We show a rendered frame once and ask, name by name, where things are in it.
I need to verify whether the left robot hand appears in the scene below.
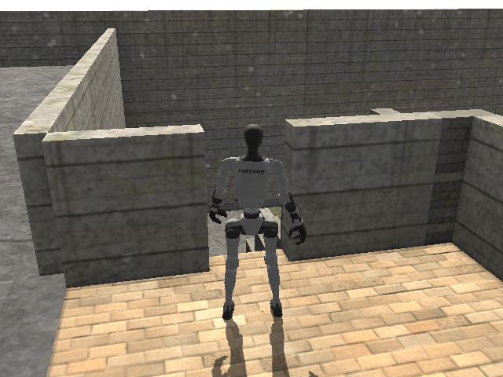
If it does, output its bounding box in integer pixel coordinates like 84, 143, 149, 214
209, 209, 227, 224

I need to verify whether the right robot hand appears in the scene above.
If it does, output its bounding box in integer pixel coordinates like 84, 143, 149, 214
288, 223, 307, 245

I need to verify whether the robot right forearm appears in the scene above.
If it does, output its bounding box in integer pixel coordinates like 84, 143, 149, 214
284, 191, 303, 226

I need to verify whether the robot left thigh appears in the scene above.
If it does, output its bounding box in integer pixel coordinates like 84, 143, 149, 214
225, 218, 241, 270

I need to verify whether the right robot upper arm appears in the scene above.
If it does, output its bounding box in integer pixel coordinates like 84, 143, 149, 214
269, 159, 291, 203

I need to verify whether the left robot upper arm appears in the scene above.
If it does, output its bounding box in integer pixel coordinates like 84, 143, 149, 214
214, 157, 237, 199

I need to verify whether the robot left forearm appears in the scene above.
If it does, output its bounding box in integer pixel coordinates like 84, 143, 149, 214
211, 187, 222, 212

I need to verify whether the left robot foot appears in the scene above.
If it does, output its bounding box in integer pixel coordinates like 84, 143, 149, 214
222, 300, 235, 320

